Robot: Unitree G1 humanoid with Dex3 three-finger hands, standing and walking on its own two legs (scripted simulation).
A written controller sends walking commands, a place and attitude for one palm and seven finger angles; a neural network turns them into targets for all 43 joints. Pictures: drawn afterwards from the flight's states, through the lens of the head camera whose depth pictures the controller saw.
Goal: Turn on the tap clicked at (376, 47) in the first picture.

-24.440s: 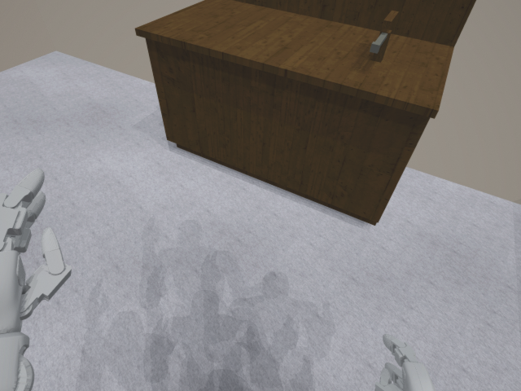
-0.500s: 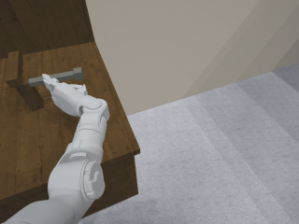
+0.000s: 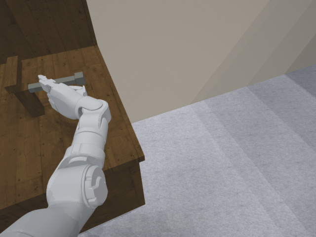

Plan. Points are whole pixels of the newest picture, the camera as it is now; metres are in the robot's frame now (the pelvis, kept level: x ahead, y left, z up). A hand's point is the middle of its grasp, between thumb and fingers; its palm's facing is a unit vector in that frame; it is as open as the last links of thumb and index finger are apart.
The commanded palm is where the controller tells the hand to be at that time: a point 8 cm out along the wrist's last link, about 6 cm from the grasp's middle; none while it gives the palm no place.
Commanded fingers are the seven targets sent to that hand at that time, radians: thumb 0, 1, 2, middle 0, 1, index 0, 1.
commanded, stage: lift the hand up off the lever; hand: left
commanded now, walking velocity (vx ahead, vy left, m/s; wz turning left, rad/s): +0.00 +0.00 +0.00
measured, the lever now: (80, 78) +0.57 +0.22 +0.09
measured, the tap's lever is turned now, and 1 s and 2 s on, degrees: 86 86 86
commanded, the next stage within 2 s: draw the hand back beside the body in 1.06 s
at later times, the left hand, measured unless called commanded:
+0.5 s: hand (80, 85) +0.47 +0.18 +0.14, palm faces +0.82 -0.57 -0.11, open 7.8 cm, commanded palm +0.42 +0.19 +0.15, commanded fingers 0.00 0.90 0.90 -0.15 -0.15 -0.15 -0.15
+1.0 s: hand (81, 82) +0.46 +0.17 +0.16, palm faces +0.80 -0.59 -0.11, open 7.8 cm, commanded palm +0.41 +0.19 +0.17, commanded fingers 0.00 0.90 0.90 -0.15 -0.15 -0.15 -0.15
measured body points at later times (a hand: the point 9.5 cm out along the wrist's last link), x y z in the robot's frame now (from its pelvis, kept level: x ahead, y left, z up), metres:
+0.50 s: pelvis +0.01 +0.00 +0.01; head +0.03 -0.01 +0.46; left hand +0.43 +0.21 +0.15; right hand +0.08 -0.24 -0.13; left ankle +0.01 +0.14 -0.71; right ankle -0.02 -0.07 -0.71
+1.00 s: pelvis +0.01 +0.00 +0.01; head +0.02 -0.01 +0.46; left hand +0.42 +0.20 +0.17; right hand +0.11 -0.24 -0.12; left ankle +0.01 +0.14 -0.71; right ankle -0.02 -0.07 -0.71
